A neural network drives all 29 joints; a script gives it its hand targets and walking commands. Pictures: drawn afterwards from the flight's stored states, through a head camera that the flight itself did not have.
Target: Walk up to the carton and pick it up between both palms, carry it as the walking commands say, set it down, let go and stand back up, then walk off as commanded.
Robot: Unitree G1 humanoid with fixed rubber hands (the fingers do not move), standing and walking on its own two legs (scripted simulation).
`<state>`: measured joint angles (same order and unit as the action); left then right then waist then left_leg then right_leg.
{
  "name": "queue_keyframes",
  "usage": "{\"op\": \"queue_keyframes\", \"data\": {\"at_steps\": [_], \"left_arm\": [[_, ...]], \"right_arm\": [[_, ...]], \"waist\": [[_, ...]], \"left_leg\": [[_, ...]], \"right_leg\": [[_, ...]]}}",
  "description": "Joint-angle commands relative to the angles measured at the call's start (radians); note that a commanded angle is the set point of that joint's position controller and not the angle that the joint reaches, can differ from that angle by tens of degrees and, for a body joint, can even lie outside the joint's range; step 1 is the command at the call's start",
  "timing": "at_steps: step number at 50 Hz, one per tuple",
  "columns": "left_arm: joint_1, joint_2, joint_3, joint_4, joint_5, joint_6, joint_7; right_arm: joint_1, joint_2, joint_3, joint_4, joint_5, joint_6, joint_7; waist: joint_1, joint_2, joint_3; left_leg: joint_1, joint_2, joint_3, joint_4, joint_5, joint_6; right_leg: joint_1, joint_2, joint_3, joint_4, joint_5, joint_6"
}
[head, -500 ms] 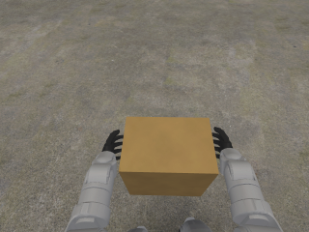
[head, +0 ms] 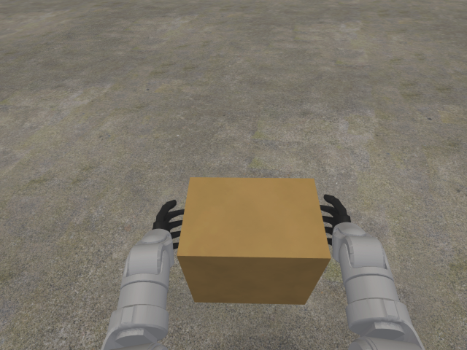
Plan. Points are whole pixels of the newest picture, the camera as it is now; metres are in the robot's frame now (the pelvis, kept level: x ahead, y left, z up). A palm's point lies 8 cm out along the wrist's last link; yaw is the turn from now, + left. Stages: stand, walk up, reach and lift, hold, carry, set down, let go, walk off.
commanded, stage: reach and lift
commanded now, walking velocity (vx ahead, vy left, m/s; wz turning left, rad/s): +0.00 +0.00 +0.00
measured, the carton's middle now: (250, 244) +0.33 -0.02 -0.02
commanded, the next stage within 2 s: hold in 1.32 s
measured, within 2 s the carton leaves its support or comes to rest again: neither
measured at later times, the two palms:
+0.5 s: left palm (160, 234) +0.33 +0.15 +0.04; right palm (333, 221) +0.33 -0.18 +0.04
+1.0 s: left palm (161, 237) +0.31 +0.14 +0.05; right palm (341, 227) +0.31 -0.19 +0.05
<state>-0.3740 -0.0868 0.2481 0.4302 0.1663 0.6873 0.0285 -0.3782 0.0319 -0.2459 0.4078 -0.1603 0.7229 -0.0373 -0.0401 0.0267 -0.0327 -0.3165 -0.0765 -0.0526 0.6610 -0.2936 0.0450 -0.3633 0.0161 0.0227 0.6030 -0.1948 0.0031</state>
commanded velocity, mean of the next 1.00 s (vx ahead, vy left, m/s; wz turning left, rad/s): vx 0.00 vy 0.00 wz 0.00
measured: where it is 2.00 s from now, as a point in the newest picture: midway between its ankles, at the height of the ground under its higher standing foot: outside the picture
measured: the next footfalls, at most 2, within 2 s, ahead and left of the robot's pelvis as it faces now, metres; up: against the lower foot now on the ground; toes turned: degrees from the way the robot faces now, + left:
none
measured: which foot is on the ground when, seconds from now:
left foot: down 0.00-1.00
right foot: down 0.00-1.00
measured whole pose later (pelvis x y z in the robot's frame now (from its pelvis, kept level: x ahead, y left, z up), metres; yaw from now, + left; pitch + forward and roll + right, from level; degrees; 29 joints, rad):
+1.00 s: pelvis +0.02 -0.01 +0.01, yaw +0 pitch -5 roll +0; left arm -0.27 -0.12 0.26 0.26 0.17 0.74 0.02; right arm -0.30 0.06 -0.21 0.29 -0.18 0.75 -0.02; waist -0.04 0.02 0.02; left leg -0.19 -0.06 -0.05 0.55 -0.27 0.04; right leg -0.24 0.02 0.03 0.50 -0.17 0.00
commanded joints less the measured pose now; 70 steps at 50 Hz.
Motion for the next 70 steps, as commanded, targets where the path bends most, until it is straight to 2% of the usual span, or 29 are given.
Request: {"op": "queue_keyframes", "data": {"at_steps": [1, 3, 4, 5, 7, 9, 12, 13, 16, 18, 19, 22, 28, 30, 33, 34, 37, 41, 44, 45, 47, 51, 52, 54, 56, 57, 59, 63, 70], "left_arm": [[-0.982, -0.99, -0.547, -0.109, -0.26, -0.084, -0.268], [-1.013, -0.995, -0.525, -0.058, -0.266, -0.079, -0.269], [-1.026, -0.999, -0.543, -0.075, -0.262, -0.073, -0.269], [-0.965, -0.992, -0.458, 0.02, -0.219, -0.059, -0.271], [-0.953, -0.991, -0.465, 0.01, -0.221, -0.074, -0.283], [-0.907, -0.972, -0.435, 0.019, -0.186, -0.057, -0.284], [-0.889, -1.011, -0.52, -0.061, -0.228, -0.051, -0.289], [-0.771, -0.987, -0.494, -0.052, -0.209, -0.041, -0.288], [-0.617, -1.017, -0.561, -0.159, -0.237, -0.036, -0.285], [-0.633, -1.001, -0.594, -0.233, -0.259, -0.029, -0.27], [-0.613, -1.019, -0.618, -0.269, -0.26, -0.025, -0.267], [-0.595, -1.004, -0.677, -0.391, -0.28, -0.026, -0.246], [-0.594, -0.994, -0.745, -0.491, -0.328, -0.018, -0.229], [-0.592, -0.985, -0.747, -0.506, -0.321, -0.017, -0.222], [-0.629, -0.963, -0.692, -0.439, -0.29, -0.007, -0.204], [-0.589, -0.962, -0.685, -0.407, -0.279, 0.012, -0.204], [-0.634, -0.939, -0.633, -0.347, -0.245, 0.005, -0.207], [-0.687, -0.924, -0.606, -0.266, -0.217, -0.007, -0.221], [-0.708, -0.926, -0.635, -0.313, -0.241, -0.029, -0.23], [-0.683, -0.941, -0.66, -0.34, -0.245, -0.033, -0.227], [-0.732, -0.956, -0.696, -0.381, -0.275, -0.041, -0.233], [-0.649, -0.898, -0.612, -0.285, -0.213, -0.014, -0.234], [-0.641, -0.935, -0.631, -0.288, -0.23, -0.022, -0.236], [-0.573, -0.945, -0.637, -0.28, -0.227, -0.017, -0.243], [-0.559, -0.936, -0.635, -0.283, -0.233, -0.009, -0.243], [-0.653, -0.932, -0.681, -0.397, -0.265, -0.025, -0.242], [-0.539, -0.976, -0.701, -0.39, -0.264, -0.003, -0.24], [-0.475, -0.97, -0.739, -0.399, -0.267, 0.015, -0.239], [-0.457, -0.932, -0.721, -0.474, -0.266, 0.021, -0.229]], "right_arm": [[-0.959, 1.136, 0.57, -0.121, 0.253, -0.049, 0.298], [-1.001, 1.112, 0.546, -0.058, 0.267, -0.05, 0.301], [-0.899, 1.113, 0.521, 0.016, 0.239, -0.035, 0.308], [-0.905, 1.057, 0.446, 0.041, 0.203, -0.031, 0.305], [-0.858, 1.109, 0.485, 0.076, 0.204, -0.025, 0.315], [-0.832, 1.129, 0.464, 0.081, 0.196, -0.019, 0.316], [-0.856, 1.148, 0.536, -0.056, 0.238, -0.034, 0.31], [-0.782, 1.18, 0.568, -0.065, 0.24, -0.018, 0.303], [-0.725, 1.234, 0.696, -0.219, 0.308, -0.02, 0.294], [-0.639, 1.208, 0.689, -0.224, 0.3, -0.012, 0.281], [-0.641, 1.195, 0.711, -0.266, 0.317, -0.012, 0.286], [-0.531, 1.186, 0.708, -0.263, 0.313, -0.006, 0.277], [-0.531, 1.137, 0.748, -0.401, 0.318, -0.016, 0.252], [-0.597, 1.13, 0.798, -0.481, 0.344, -0.031, 0.248], [-0.58, 1.081, 0.703, -0.352, 0.301, -0.019, 0.255], [-0.477, 1.051, 0.652, -0.288, 0.259, 0.0, 0.25], [-0.593, 1.061, 0.634, -0.269, 0.267, -0.013, 0.259], [-0.676, 1.056, 0.632, -0.222, 0.256, -0.021, 0.279], [-0.673, 1.108, 0.676, -0.256, 0.269, -0.022, 0.283], [-0.658, 1.112, 0.7, -0.278, 0.277, -0.033, 0.285], [-0.65, 1.117, 0.7, -0.3, 0.271, -0.036, 0.276], [-0.634, 1.117, 0.659, -0.233, 0.258, -0.017, 0.28], [-0.587, 1.118, 0.671, -0.23, 0.259, -0.023, 0.283], [-0.624, 1.137, 0.733, -0.314, 0.293, -0.024, 0.281], [-0.591, 1.118, 0.7, -0.303, 0.275, -0.019, 0.277], [-0.565, 1.146, 0.723, -0.309, 0.282, -0.013, 0.28], [-0.527, 1.155, 0.75, -0.362, 0.292, -0.01, 0.278], [-0.454, 1.133, 0.764, -0.405, 0.296, 0.003, 0.27], [-0.431, 1.097, 0.763, -0.429, 0.296, 0.014, 0.269]], "waist": [[0.02, -0.058, -0.342], [0.014, -0.05, -0.385], [-0.016, 0.027, -0.341], [-0.026, 0.004, -0.232], [0.002, -0.047, -0.346], [0.034, 0.013, -0.364], [0.024, -0.032, -0.457], [0.059, -0.09, -0.449], [0.106, -0.106, -0.559], [0.09, -0.09, -0.55], [0.092, -0.038, -0.574], [0.064, -0.042, -0.56], [0.04, -0.048, -0.541], [0.075, -0.032, -0.582], [0.054, -0.02, -0.427], [0.016, -0.001, -0.329], [0.032, 0.017, -0.251], [0.054, 0.016, -0.213], [0.08, -0.026, -0.355], [0.08, -0.007, -0.357], [0.059, -0.018, -0.413], [0.092, -0.032, -0.309], [0.065, -0.01, -0.308], [0.105, -0.017, -0.37], [0.08, -0.045, -0.356], [0.069, -0.037, -0.399], [0.077, 0.004, -0.439], [0.079, -0.037, -0.458], [0.069, -0.019, -0.414]], "left_leg": [[-0.139, 0.064, -0.099, -0.266, -0.334, 0.037], [-0.118, 0.078, -0.112, -0.279, -0.338, 0.032], [-0.143, 0.091, -0.116, -0.318, -0.335, 0.021], [-0.223, 0.097, -0.114, -0.328, -0.384, 0.025], [-0.125, 0.099, -0.112, -0.332, -0.281, 0.027], [-0.147, 0.083, -0.068, -0.327, -0.21, 0.019], [-0.04, 0.058, -0.051, -0.279, -0.019, 0.002], [0.009, 0.036, -0.033, -0.274, 0.075, 0.001], [0.107, 0.021, -0.033, -0.236, 0.322, -0.004], [0.152, 0.028, -0.051, -0.237, 0.466, -0.016], [0.175, 0.028, -0.053, -0.237, 0.48, -0.023], [0.208, 0.034, -0.074, -0.234, 0.534, -0.038], [0.215, 0.035, -0.085, -0.215, 0.535, -0.041], [0.206, 0.022, -0.075, -0.202, 0.5, -0.04], [0.163, 0.035, -0.077, -0.233, 0.352, -0.042], [0.153, 0.035, -0.085, -0.255, 0.281, -0.04], [0.028, 0.045, -0.087, -0.279, 0.026, -0.01], [-0.012, 0.041, -0.065, -0.294, -0.096, -0.001], [0.037, 0.049, -0.062, -0.284, -0.043, 0.004], [0.089, 0.044, -0.066, -0.266, 0.083, -0.003], [0.099, 0.043, -0.073, -0.261, 0.061, -0.011], [0.064, 0.04, -0.053, -0.271, -0.04, 0.001], [0.066, 0.045, -0.054, -0.284, 0.022, -0.005], [0.083, 0.035, -0.047, -0.279, 0.081, -0.002], [0.122, 0.036, -0.053, -0.269, 0.102, -0.002], [0.112, 0.031, -0.047, -0.267, 0.111, -0.009], [0.171, 0.024, -0.048, -0.258, 0.232, -0.021], [0.201, 0.021, -0.046, -0.252, 0.318, -0.027], [0.168, 0.023, -0.053, -0.271, 0.299, -0.025]], "right_leg": [[0.434, 0.061, 0.056, -0.069, -0.236, 0.009], [0.469, 0.064, 0.046, -0.064, -0.226, 0.018], [0.483, 0.061, 0.052, -0.079, -0.174, 0.009], [0.462, 0.053, 0.049, -0.086, -0.218, 0.012], [0.5, 0.068, 0.048, -0.09, -0.147, 0.021], [0.548, 0.047, 0.069, -0.108, -0.087, 0.016], [0.54, 0.048, 0.055, -0.104, 0.08, 0.015], [0.546, 0.05, 0.047, -0.124, 0.143, 0.022], [0.601, 0.032, 0.07, -0.121, 0.391, 0.031], [0.552, 0.039, 0.082, -0.12, 0.509, 0.023], [0.562, 0.042, 0.083, -0.12, 0.482, 0.017], [0.548, 0.042, 0.086, -0.125, 0.506, 0.019], [0.539, 0.049, 0.088, -0.109, 0.484, 0.0], [0.553, 0.05, 0.093, -0.096, 0.476, -0.001], [0.438, 0.066, 0.082, -0.118, 0.255, -0.015], [0.412, 0.063, 0.071, -0.136, 0.21, -0.022], [0.441, 0.063, 0.067, -0.116, 0.073, -0.019], [0.427, 0.062, 0.056, -0.121, -0.02, -0.016], [0.46, 0.069, 0.05, -0.103, 0.018, -0.005], [0.406, 0.059, 0.063, -0.118, 0.08, -0.018], [0.45, 0.069, 0.043, -0.104, 0.088, -0.012], [0.42, 0.056, 0.069, -0.136, -0.029, -0.009], [0.416, 0.056, 0.065, -0.139, 0.046, -0.014], [0.462, 0.061, 0.057, -0.134, 0.104, -0.004], [0.428, 0.052, 0.066, -0.146, 0.094, -0.007], [0.457, 0.058, 0.061, -0.143, 0.11, -0.006], [0.47, 0.059, 0.065, -0.137, 0.216, -0.012], [0.471, 0.069, 0.063, -0.148, 0.281, -0.005], [0.487, 0.068, 0.073, -0.152, 0.264, -0.006]]}}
